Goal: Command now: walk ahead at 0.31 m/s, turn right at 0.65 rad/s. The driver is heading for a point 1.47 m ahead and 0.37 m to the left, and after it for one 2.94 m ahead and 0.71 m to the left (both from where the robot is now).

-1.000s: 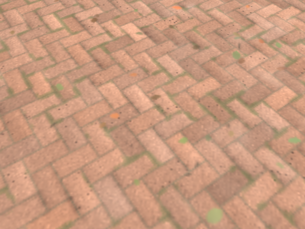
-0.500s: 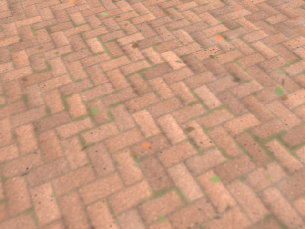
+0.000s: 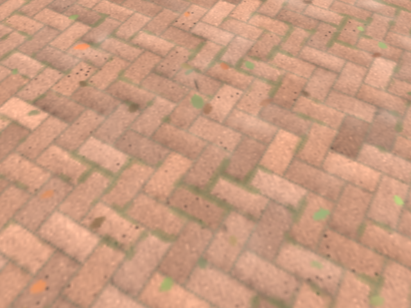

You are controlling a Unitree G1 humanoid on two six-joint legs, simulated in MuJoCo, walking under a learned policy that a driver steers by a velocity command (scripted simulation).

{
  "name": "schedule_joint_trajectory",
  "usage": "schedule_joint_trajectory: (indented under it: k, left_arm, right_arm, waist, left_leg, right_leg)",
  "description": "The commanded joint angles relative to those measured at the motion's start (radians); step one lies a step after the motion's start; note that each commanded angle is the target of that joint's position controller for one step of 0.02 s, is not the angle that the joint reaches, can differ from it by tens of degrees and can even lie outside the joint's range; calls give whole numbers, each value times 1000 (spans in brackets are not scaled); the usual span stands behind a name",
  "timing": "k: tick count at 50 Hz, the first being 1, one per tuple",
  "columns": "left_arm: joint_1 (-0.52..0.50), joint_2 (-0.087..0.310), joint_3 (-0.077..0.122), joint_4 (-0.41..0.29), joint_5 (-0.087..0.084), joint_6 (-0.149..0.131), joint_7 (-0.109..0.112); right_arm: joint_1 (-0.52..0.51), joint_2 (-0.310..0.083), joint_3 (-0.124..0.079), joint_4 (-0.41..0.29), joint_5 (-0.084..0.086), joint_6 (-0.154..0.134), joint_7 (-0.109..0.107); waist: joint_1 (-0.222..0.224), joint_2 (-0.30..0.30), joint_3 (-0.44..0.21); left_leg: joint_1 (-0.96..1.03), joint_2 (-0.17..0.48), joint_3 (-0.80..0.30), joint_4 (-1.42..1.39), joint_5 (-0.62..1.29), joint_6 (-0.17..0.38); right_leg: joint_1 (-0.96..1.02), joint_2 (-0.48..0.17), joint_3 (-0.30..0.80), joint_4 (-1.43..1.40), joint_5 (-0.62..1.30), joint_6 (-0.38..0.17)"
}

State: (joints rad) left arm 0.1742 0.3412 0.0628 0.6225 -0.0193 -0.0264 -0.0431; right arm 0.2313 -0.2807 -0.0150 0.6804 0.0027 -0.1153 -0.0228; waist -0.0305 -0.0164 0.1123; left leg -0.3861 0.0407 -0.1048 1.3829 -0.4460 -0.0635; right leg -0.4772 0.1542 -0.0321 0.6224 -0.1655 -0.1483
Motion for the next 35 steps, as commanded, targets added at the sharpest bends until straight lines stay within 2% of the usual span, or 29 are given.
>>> schedule_joint_trajectory:
  k: [1, 2, 4, 5, 6, 9, 11, 12, 13, 14, 15, 16, 18, 20, 21, 23, 24, 25, 26, 27, 28, 29, 30, 31, 32, 33, 34, 35]
  left_arm:
    - [-40, 129, 43, -106, 15, -32, 21]
    - [-38, 103, 34, -85, 12, -37, 25]
    - [-11, 76, 17, -35, 14, -44, 35]
    - [5, 60, 8, -8, 17, -43, 40]
    - [18, 58, 5, 10, 16, -40, 42]
    - [53, 62, 4, 37, 22, -50, 40]
    - [74, 81, 9, 59, 29, -64, 41]
    - [79, 82, 10, 72, 31, -68, 41]
    - [170, 71, 4, 104, 56, -61, 35]
    - [180, 61, 2, 114, 59, -60, 32]
    - [180, 59, 1, 112, 61, -63, 34]
    - [185, 45, -2, 121, 60, -67, 36]
    - [208, 42, -3, 137, 59, -70, 45]
    - [236, 48, -4, 160, 60, -73, 56]
    - [232, 53, -6, 167, 64, -74, 60]
    - [218, 76, -6, 171, 67, -77, 77]
    - [229, 99, -2, 179, 69, -73, 90]
    - [208, 128, 6, 175, 75, -63, 100]
    - [162, 157, 14, 154, 77, -58, 102]
    - [106, 145, 9, 131, 63, -60, 93]
    - [96, 9, -24, 46, 54, -83, 61]
    - [-7, 68, -30, 6, 62, -103, 54]
    - [-39, 67, -39, -21, 57, -119, 46]
    - [0, 67, -45, -15, 57, -123, 42]
    - [16, 58, -49, -14, 77, -104, 39]
    - [54, 51, -56, -5, 98, -77, 34]
    - [65, 49, -60, -10, 105, -53, 30]
    - [30, 45, -65, -33, 105, -36, 25]
  right_arm:
    - [114, -202, -60, -45, -2, 17, -13]
    - [128, -179, -56, -31, -7, 29, -13]
    - [107, -119, -40, -28, -14, 39, -15]
    - [104, -91, -33, -21, -10, 43, -11]
    - [80, -82, -31, -21, -1, 47, -5]
    - [-38, -107, -40, -41, 32, 48, 13]
    - [-84, -126, -51, -53, 46, 39, 18]
    - [-86, -133, -58, -52, 49, 35, 21]
    - [-96, -107, -48, -34, -53, 74, 46]
    - [-87, -103, -53, -26, -55, 90, 58]
    - [-101, -95, -50, -36, -43, 93, 70]
    - [-114, -106, -54, -31, -36, 93, 78]
    - [-142, -98, -50, -33, -31, 90, 91]
    - [-192, -71, -36, -58, -34, 89, 102]
    - [-202, -60, -28, -69, -32, 90, 104]
    - [-176, -61, -21, -77, -26, 97, 100]
    - [-120, -78, -27, -68, -27, 102, 97]
    - [23, -110, -40, -34, -27, 103, 94]
    - [244, -166, -67, 26, -29, 94, 85]
    - [417, -240, -103, 65, -32, 92, 68]
    - [319, -316, -123, 61, -24, 106, 56]
    - [301, -291, -122, 36, -13, 107, 50]
    - [296, -263, -116, 49, -14, 105, 36]
    - [266, -201, -100, 67, -14, 105, 29]
    - [214, -185, -91, 62, -16, 96, 21]
    - [167, -173, -81, 50, -20, 85, 17]
    - [143, -173, -77, 41, -16, 73, 22]
    - [130, -183, -77, 38, -11, 61, 29]
  waist:
    - [-33, 90, -211]
    - [-34, 73, -205]
    - [-23, 25, -214]
    - [-18, -2, -243]
    - [-3, -28, -248]
    - [77, -38, -167]
    - [111, -36, -105]
    - [113, -33, -83]
    - [121, -2, -37]
    - [122, -7, -12]
    - [121, -49, 3]
    - [123, -33, 22]
    - [127, -21, 27]
    - [131, -22, 27]
    - [119, -33, 12]
    - [77, -65, -64]
    - [40, -93, -115]
    - [-37, -108, -183]
    - [-143, -99, -279]
    - [-252, 23, -359]
    - [-121, 325, -364]
    - [-167, 113, -342]
    - [-137, 24, -260]
    - [-57, -65, -160]
    - [-1, -78, -96]
    - [42, -62, -57]
    - [65, -34, -31]
    - [72, -7, 2]
  left_leg:
    - [-207, 76, -5, -42, 72, 0]
    - [-176, 88, 21, -94, 100, -7]
    - [-148, 62, 75, -210, 197, -8]
    - [-149, 66, 82, -268, 277, -4]
    - [-176, 79, 81, -310, 353, 1]
    - [-319, 102, 22, -458, 546, 39]
    - [-439, 68, -49, -518, 585, 59]
    - [-499, 51, -74, -534, 586, 66]
    - [-498, 11, 2, -528, 555, 69]
    - [-514, -3, 17, -516, 534, 79]
    - [-509, 18, 22, -529, 533, 83]
    - [-526, 14, 36, -518, 514, 90]
    - [-572, 3, 72, -527, 445, 105]
    - [-583, -5, 148, -568, 379, 127]
    - [-535, -18, 193, -601, 345, 145]
    - [-307, -90, 300, -677, 278, 197]
    - [-207, -133, 327, -682, 227, 218]
    - [-52, -161, 317, -682, 171, 248]
    - [214, -172, 248, -714, 118, 299]
    - [492, -63, 70, -829, 41, 375]
    - [780, 190, -537, -959, -141, 538]
    - [805, 225, -715, -1056, -89, 560]
    - [706, 226, -619, -1096, -28, 516]
    - [529, 186, -521, -1128, 51, 459]
    - [390, 125, -423, -1142, 104, 424]
    - [287, 70, -354, -1160, 118, 412]
    - [188, 29, -305, -1184, 131, 405]
    - [93, -3, -265, -1213, 171, 404]
  right_leg:
    - [293, -329, 407, -293, 562, -162]
    - [229, -314, 340, -291, 663, -146]
    - [176, -258, 213, -289, 821, -99]
    - [200, -239, 166, -301, 759, -82]
    - [236, -236, 142, -320, 639, -70]
    - [340, -278, 178, -415, 162, -29]
    - [443, -325, 219, -465, 27, -2]
    - [508, -343, 217, -480, 12, 13]
    - [501, -322, 145, -532, 16, 55]
    - [532, -300, 104, -543, 50, 81]
    - [525, -328, 103, -554, 54, 78]
    - [554, -322, 80, -560, 99, 84]
    - [648, -326, 40, -537, 204, 89]
    - [715, -333, -5, -494, 409, 91]
    - [718, -333, -38, -457, 581, 99]
    - [673, -334, -113, -331, 1102, 127]
    - [676, -355, -125, -223, 1318, 136]
    - [632, -378, -134, -37, 1424, 138]
    - [481, -386, -134, 235, 1368, 131]
    - [251, -297, -169, 633, 871, 131]
    - [-296, -56, -67, 999, -290, 192]
    - [-484, -97, 131, 1039, -253, 175]
    - [-489, -169, 174, 945, -181, 171]
    - [-414, -210, 147, 805, -148, 160]
    - [-355, -237, 133, 735, -171, 168]
    - [-307, -249, 117, 693, -190, 180]
    - [-262, -260, 95, 619, -211, 188]
    - [-226, -262, 60, 538, -198, 197]
